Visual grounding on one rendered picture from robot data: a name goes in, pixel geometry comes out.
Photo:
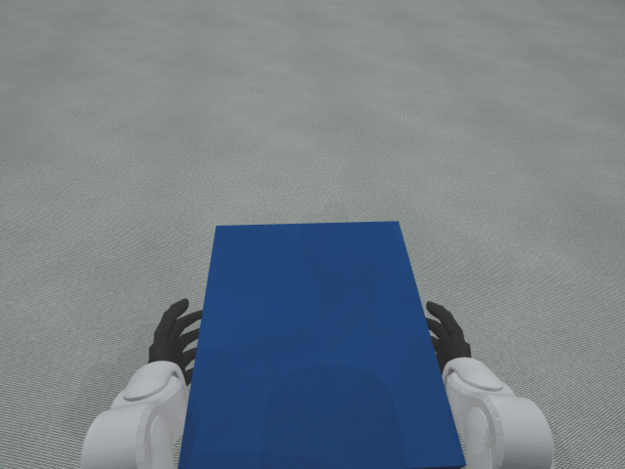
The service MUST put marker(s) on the carton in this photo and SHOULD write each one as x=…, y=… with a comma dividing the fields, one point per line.
x=314, y=353

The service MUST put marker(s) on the right robot hand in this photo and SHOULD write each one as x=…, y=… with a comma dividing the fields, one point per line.
x=450, y=344

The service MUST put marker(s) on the robot right forearm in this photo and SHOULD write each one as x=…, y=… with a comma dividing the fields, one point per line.
x=500, y=430

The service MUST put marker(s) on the left robot hand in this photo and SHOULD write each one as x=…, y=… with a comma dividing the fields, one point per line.
x=168, y=345

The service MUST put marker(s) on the robot left forearm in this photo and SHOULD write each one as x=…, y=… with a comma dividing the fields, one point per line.
x=143, y=424

